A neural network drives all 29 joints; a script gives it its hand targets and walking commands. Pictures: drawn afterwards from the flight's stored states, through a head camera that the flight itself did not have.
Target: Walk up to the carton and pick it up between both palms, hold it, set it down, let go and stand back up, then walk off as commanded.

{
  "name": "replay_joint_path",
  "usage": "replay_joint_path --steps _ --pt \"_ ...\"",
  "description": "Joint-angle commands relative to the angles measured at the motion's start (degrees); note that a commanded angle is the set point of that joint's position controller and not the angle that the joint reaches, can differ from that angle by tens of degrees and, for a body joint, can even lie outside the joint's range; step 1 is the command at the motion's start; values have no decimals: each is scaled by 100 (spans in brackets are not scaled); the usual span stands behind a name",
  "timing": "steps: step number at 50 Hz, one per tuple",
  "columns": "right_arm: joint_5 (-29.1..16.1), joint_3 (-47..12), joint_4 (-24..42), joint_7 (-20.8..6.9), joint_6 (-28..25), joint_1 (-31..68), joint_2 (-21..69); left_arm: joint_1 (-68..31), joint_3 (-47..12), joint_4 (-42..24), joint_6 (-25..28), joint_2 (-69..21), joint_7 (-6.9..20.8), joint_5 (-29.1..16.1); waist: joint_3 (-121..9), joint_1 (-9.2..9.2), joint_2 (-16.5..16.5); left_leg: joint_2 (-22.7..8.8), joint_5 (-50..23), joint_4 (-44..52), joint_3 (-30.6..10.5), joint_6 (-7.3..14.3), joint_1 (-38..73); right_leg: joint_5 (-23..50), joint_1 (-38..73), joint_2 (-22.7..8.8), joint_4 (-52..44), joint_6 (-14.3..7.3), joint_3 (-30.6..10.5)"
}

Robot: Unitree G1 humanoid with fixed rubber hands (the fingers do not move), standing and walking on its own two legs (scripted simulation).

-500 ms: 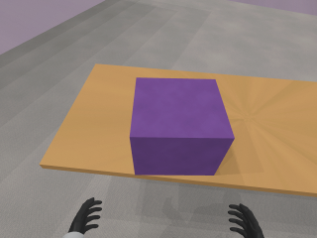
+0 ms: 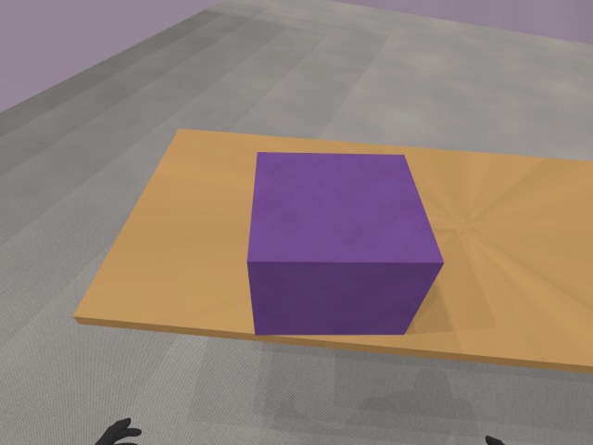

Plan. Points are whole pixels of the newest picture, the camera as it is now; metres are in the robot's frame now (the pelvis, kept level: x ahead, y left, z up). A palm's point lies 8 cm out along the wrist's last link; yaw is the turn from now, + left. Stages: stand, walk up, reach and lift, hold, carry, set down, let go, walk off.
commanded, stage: stand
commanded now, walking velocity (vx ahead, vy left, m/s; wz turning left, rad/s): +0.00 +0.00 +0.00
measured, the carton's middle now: (330, 243) +0.44 -0.03 +0.00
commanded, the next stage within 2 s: none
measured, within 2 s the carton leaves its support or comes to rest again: neither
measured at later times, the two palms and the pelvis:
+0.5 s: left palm out of the picture +0.07 +0.29 -0.11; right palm out of the picture +0.08 -0.28 -0.11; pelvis +0.00 +0.00 +0.01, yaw +1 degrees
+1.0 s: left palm out of the picture +0.04 +0.29 -0.11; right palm out of the picture +0.05 -0.29 -0.11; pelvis -0.02 +0.00 +0.01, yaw +0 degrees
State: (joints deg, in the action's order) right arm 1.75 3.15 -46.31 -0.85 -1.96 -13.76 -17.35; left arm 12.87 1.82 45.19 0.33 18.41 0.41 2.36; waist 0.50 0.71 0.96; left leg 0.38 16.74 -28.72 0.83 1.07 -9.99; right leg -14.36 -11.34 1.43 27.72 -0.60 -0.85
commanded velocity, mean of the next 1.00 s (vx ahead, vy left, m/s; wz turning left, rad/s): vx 0.00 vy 0.00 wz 0.00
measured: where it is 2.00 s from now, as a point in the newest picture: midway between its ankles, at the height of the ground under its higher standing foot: outside the picture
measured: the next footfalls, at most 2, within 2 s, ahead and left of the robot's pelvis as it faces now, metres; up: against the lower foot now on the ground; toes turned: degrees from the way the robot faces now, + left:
none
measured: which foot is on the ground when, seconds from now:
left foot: down 0.00-1.00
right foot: down 0.00-1.00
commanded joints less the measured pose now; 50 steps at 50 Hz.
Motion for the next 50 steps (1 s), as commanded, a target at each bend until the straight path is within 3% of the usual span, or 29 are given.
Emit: replay_joint_path --steps 1,18,50 --pt "-34 219 427 67 -154 407 -1137 -518 219 -234 295 933 4 -24 -194 -17 -218 -699 -1352 655 -703 161 -203 1326 276 -667 -471 -167 -585" --pt "-73 70 -572 144 -4 530 -1480 -616 141 977 237 1289 -74 -110 25 -50 -123 -722 -1441 1051 -733 124 141 1333 522 -739 -843 -104 -573" --pt "-104 14 -1187 113 -5 753 -1445 -693 77 1436 232 1338 -77 -146 95 -89 -131 -749 -601 1418 -715 111 130 579 403 -789 -1277 -129 -722"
